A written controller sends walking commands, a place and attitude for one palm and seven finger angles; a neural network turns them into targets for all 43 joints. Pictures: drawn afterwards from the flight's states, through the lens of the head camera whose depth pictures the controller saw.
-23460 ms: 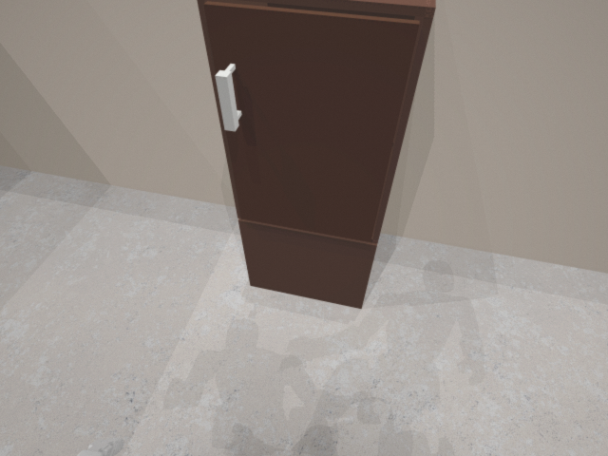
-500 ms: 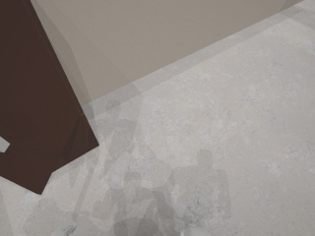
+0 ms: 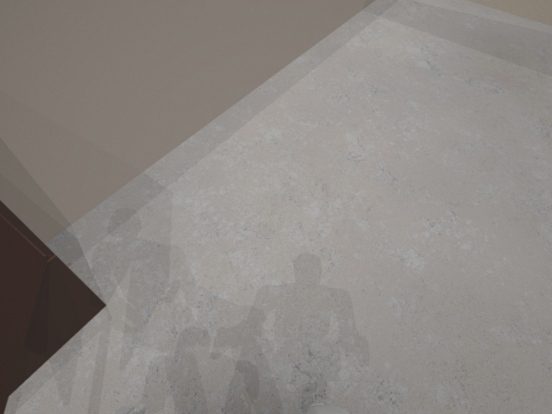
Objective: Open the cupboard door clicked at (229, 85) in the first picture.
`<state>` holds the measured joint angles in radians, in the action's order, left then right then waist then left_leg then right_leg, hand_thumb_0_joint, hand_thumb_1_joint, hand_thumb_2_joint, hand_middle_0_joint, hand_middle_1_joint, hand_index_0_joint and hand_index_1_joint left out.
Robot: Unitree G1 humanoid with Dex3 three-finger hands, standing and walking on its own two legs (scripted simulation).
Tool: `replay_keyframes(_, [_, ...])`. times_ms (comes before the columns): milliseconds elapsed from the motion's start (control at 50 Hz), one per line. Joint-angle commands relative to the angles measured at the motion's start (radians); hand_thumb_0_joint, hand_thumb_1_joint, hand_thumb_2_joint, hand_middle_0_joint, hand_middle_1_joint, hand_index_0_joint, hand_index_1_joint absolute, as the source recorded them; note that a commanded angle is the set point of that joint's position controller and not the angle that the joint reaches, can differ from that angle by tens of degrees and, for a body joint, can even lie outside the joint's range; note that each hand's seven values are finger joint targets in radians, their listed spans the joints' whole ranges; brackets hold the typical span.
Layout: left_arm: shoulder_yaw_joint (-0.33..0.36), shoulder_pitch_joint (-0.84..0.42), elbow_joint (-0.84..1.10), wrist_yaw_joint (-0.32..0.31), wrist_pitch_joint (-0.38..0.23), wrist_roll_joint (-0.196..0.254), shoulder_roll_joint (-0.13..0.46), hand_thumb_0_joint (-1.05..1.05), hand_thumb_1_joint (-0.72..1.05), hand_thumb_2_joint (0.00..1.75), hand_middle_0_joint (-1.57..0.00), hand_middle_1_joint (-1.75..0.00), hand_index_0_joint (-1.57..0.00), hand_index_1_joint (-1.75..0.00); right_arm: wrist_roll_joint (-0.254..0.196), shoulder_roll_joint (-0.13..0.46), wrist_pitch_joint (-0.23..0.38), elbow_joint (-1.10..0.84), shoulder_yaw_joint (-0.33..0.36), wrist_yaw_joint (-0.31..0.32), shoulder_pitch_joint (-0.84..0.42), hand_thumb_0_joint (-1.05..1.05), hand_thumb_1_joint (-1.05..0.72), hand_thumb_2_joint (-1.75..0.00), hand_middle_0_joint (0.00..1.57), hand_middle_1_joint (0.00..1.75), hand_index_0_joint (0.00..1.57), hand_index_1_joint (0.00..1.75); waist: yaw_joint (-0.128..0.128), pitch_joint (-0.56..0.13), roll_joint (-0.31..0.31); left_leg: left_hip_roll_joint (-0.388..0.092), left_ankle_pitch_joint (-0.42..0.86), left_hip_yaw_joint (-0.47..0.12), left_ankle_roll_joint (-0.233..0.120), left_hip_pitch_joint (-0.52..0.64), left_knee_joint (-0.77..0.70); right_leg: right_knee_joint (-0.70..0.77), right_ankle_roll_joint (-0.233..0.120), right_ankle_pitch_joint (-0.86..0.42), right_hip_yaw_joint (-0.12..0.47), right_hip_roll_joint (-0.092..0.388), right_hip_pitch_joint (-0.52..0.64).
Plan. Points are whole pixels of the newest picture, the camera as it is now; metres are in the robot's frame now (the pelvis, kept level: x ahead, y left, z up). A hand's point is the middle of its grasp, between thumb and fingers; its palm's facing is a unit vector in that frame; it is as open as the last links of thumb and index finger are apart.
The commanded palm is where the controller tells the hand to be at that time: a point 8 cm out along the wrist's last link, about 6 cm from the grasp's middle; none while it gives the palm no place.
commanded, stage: walk to a spot facing it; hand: left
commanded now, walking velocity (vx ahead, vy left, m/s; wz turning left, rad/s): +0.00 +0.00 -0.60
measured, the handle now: out of the picture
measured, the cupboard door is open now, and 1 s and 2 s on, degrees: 44 44 44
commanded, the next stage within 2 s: turn to face it in 1.34 s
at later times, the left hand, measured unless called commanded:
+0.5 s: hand (204, 395) +0.16 +0.12 -0.15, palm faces -0.25 -0.94 -0.21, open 7.4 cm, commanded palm none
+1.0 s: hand (302, 214) +0.53 -0.04 -0.14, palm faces -0.59 -0.78 -0.21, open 7.4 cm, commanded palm none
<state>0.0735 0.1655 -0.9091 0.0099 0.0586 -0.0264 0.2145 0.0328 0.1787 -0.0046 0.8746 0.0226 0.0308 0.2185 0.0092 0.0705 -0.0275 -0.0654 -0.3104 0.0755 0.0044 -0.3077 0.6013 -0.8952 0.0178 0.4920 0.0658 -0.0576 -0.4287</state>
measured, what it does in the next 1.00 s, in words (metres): walks ahead, turning right: right foot, then left foot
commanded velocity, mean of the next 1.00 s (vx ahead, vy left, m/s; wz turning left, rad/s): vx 0.33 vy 0.00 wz -0.51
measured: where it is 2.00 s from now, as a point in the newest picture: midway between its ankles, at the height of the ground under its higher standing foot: (381, 301)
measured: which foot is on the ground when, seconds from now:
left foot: down 0.00-0.24, up 0.26-0.64, down 0.66-1.00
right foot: up 0.00-0.22, down 0.24-0.66, up 0.68-1.00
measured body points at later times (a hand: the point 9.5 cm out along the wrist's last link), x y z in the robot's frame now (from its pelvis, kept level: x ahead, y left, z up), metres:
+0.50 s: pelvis +0.09 -0.06 +0.01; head +0.13 -0.08 +0.46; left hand +0.18 +0.17 -0.13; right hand +0.09 -0.33 -0.13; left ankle +0.18 +0.08 -0.67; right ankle +0.02 -0.13 -0.73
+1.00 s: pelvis +0.30 -0.12 +0.01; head +0.34 -0.15 +0.46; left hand +0.56 +0.00 -0.13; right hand +0.12 -0.28 -0.14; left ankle +0.29 +0.03 -0.73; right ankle +0.32 -0.28 -0.69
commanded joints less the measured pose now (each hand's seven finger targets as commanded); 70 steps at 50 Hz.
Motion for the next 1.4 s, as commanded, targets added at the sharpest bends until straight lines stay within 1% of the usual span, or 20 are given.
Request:
replay_keyframes(0, [0.033,-0.038,0.096,0.022,-0.026,0.004,0.073,0.0,0.9,0.9,-0.2,-0.3,-0.2,-0.3,0.006,0.193,0.017,-0.055,0.047,0.021,0.057,0.0,-0.9,-0.9,0.2,0.3,0.2,0.3,-0.007,-0.07,0.214,-0.276,0.536,-0.146,-0.129,0.183,-0.254,-0.244,0.034,-0.017,-0.061,0.087,-0.154])
replay_keyframes(140, [0.013,-0.11,0.108,0.045,-0.04,-0.001,0.043,0.0,0.9,0.9,-0.2,-0.3,-0.2,-0.3,0.009,0.224,0.011,-0.005,0.07,0.0,0.147,0.0,-0.9,-0.9,0.2,0.3,0.2,0.3,0.058,-0.066,0.241,-0.288,0.114,-0.014,-0.092,0.194,-0.255,0.194,0.001,-0.015,-0.202,0.068,0.01])
replay_keyframes(180, [0.024,-0.006,0.068,0.045,-0.049,-0.003,0.063,0.0,0.9,0.9,-0.2,-0.3,-0.2,-0.3,0.004,0.226,0.01,-0.007,0.071,-0.007,0.109,0.0,-0.9,-0.9,0.2,0.3,0.2,0.3,-0.006,-0.085,0.174,-0.258,-0.013,0.039,-0.048,0.09,-0.137,0.373,-0.023,-0.143,-0.231,0.038,0.216])
replay_keyframes(200, [0.043,0.123,0.025,0.036,-0.058,-0.006,0.124,0.0,0.9,0.9,-0.2,-0.3,-0.2,-0.3,-0.006,0.207,0.011,-0.024,0.068,-0.015,0.07,0.0,-0.9,-0.9,0.2,0.3,0.2,0.3,-0.077,-0.117,0.025,-0.2,-0.075,0.109,-0.008,-0.084,0.043,0.47,-0.062,-0.103,-0.133,0.099,0.446])
replay_keyframes(220, [0.074,0.265,-0.014,0.017,-0.073,-0.01,0.264,0.0,0.9,0.9,-0.2,-0.3,-0.2,-0.3,-0.024,0.115,0.013,-0.079,0.046,-0.029,-0.015,0.0,-0.9,-0.9,0.2,0.3,0.2,0.3,-0.157,-0.138,-0.35,-0.037,-0.335,0.204,0.053,-0.399,0.39,0.625,-0.195,0.005,0.358,0.395,0.643])
replay_keyframes(240, [0.079,0.309,-0.02,-0.004,-0.072,0.012,0.297,0.0,0.9,0.9,-0.2,-0.3,-0.2,-0.3,-0.016,0.158,0.011,-0.123,0.044,-0.024,-0.119,0.0,-0.9,-0.9,0.2,0.3,0.2,0.3,-0.185,-0.086,-0.303,-0.03,-0.374,0.009,0.053,-0.517,0.536,0.687,-0.275,-0.033,0.528,0.479,0.58])
replay_keyframes(360, [0.037,0.109,0.012,-0.007,-0.103,0.002,0.159,0.0,0.9,0.9,-0.2,-0.3,-0.2,-0.3,-0.008,0.118,0.005,-0.036,0.06,-0.045,-0.055,0.0,-0.9,-0.9,0.2,0.3,0.2,0.3,-0.023,0.001,-0.091,-0.052,-0.009,-0.033,0.072,-0.299,0.413,0.692,-0.207,-0.171,0.187,0.279,0.267])
replay_keyframes(540, [0.04,0.163,-0.04,-0.001,-0.112,0.002,0.175,0.0,0.9,0.9,-0.2,-0.3,-0.2,-0.3,-0.018,0.107,0.046,-0.084,0.053,-0.045,-0.144,0.0,-0.9,-0.9,0.2,0.3,0.2,0.3,-0.038,0.003,-0.1,0.012,0.023,-0.012,0.05,-0.192,0.093,0.617,-0.208,-0.397,0.196,0.27,0.341])
replay_keyframes(600, [0.04,0.1,-0.029,0.0,-0.111,0.012,0.145,0.0,0.9,0.9,-0.2,-0.3,-0.2,-0.3,-0.011,0.162,0.067,-0.004,0.062,-0.019,0.08,0.0,-0.9,-0.9,0.2,0.3,0.2,0.3,0.077,-0.075,-0.007,0.027,0.097,-0.007,0.021,0.24,-0.124,0.373,-0.142,-0.519,0.123,0.175,0.149])
replay_keyframes(640, [0.02,0.136,0.01,0.016,-0.115,0.021,0.053,0.0,0.9,0.9,-0.2,-0.3,-0.2,-0.3,0.015,0.34,0.073,0.049,0.093,0.001,0.358,0.0,-0.9,-0.9,0.2,0.3,0.2,0.3,0.15,-0.277,0.394,-0.442,-0.07,-0.605,-0.156,0.573,-0.316,-0.257,-0.054,0.094,-0.064,-0.032,-0.199])
replay_keyframes(700, [0.027,0.021,0.014,0.029,-0.112,-0.005,0.056,0.0,0.9,0.9,-0.2,-0.3,-0.2,-0.3,0.008,0.191,0.071,0.011,0.054,-0.007,0.163,0.0,-0.9,-0.9,0.2,0.3,0.2,0.3,0.055,-0.012,0.198,-0.378,-0.155,-0.444,-0.131,0.181,-0.402,-0.48,-0.059,-0.129,-0.006,0.13,-0.29])
replay_keyframes(800, [0.006,0.026,0.006,0.046,-0.073,-0.007,-0.007,0.0,0.9,0.9,-0.2,-0.3,-0.2,-0.3,-0.004,0.129,0.098,0.062,0.034,0.001,0.194,0.0,-0.9,-0.9,0.2,0.3,0.2,0.3,0.007,-0.079,0.154,-0.27,0.41,-0.041,-0.092,0.265,-0.353,-0.282,-0.017,-0.252,-0.071,0.161,-0.264])
replay_keyframes(980, [-0.005,-0.199,0.072,0.049,-0.068,-0.005,0.006,0.0,0.9,0.9,-0.2,-0.3,-0.2,-0.3,0.011,0.145,0.072,0.123,0.032,-0.012,0.277,0.0,-0.9,-0.9,0.2,0.3,0.2,0.3,0.039,0.033,0.142,-0.289,0.414,0.1,-0.089,0.224,-0.365,0.173,-0.058,-0.299,-0.177,0.127,-0.093])
replay_keyframes(1040, [0.008,0.021,0.009,0.037,-0.086,-0.004,0.059,0.0,0.9,0.9,-0.2,-0.3,-0.2,-0.3,0.001,0.184,0.064,0.132,0.033,-0.014,0.24,0.0,-0.9,-0.9,0.2,0.3,0.2,0.3,-0.08,-0.091,0.121,-0.25,0.747,0.165,-0.046,0.21,-0.046,0.299,-0.109,-0.276,-0.234,0.044,0.257])
replay_keyframes(1060, [0.03,0.204,-0.051,0.027,-0.101,-0.008,0.135,0.0,0.9,0.9,-0.2,-0.3,-0.2,-0.3,-0.014,0.17,0.067,0.12,0.027,-0.025,0.213,0.0,-0.9,-0.9,0.2,0.3,0.2,0.3,-0.164,-0.202,0.024,-0.194,0.634,0.196,-0.007,0.017,0.206,0.338,-0.148,-0.278,-0.142,0.11,0.583])
replay_keyframes(1080, [0.07,0.361,-0.085,0.007,-0.109,-0.003,0.264,0.0,0.9,0.9,-0.2,-0.3,-0.2,-0.3,-0.035,0.101,0.072,0.08,0.018,-0.024,0.226,0.0,-0.9,-0.9,0.2,0.3,0.2,0.3,-0.205,-0.352,-0.244,-0.012,-0.167,0.199,0.052,-0.308,0.597,0.454,-0.277,-0.321,0.38,0.446,0.861])
replay_keyframes(1100, [0.065,0.328,-0.087,-0.003,-0.103,0.023,0.306,0.0,0.9,0.9,-0.2,-0.3,-0.2,-0.3,-0.034,0.122,0.068,0.059,0.028,-0.022,0.157,0.0,-0.9,-0.9,0.2,0.3,0.2,0.3,-0.183,-0.315,-0.218,-0.014,-0.309,0.034,0.038,-0.406,0.779,0.575,-0.318,-0.351,0.506,0.526,0.777])
replay_keyframes(1120, [0.052,0.231,-0.057,-0.01,-0.097,0.025,0.246,0.0,0.9,0.9,-0.2,-0.3,-0.2,-0.3,-0.028,0.127,0.065,0.058,0.041,-0.019,0.108,0.0,-0.9,-0.9,0.2,0.3,0.2,0.3,-0.14,-0.215,-0.17,-0.051,-0.189,-0.043,0.033,-0.423,0.819,0.591,-0.284,-0.355,0.439,0.48,0.633])
replay_keyframes(1220, [-0.001,0.06,-0.052,-0.015,-0.134,0.012,0.085,0.0,0.9,0.9,-0.2,-0.3,-0.2,-0.3,-0.008,0.035,0.024,0.147,0.029,-0.028,0.211,0.0,-0.9,-0.9,0.2,0.3,0.2,0.3,0.034,-0.076,-0.072,-0.094,0.002,-0.03,0.049,-0.203,0.483,0.662,-0.196,-0.537,0.036,0.291,0.251])
replay_keyframes(1380, [-0.015,0.182,-0.126,-0.015,-0.157,0.016,0.048,0.0,0.9,0.9,-0.2,-0.3,-0.2,-0.3,-0.015,0.029,0.029,0.082,0.031,-0.046,-0.038,0.0,-0.9,-0.9,0.2,0.3,0.2,0.3,-0.01,-0.009,-0.066,-0.052,0.118,-0.003,0.038,-0.299,0.227,0.661,-0.193,-0.748,0.005,0.284,0.382])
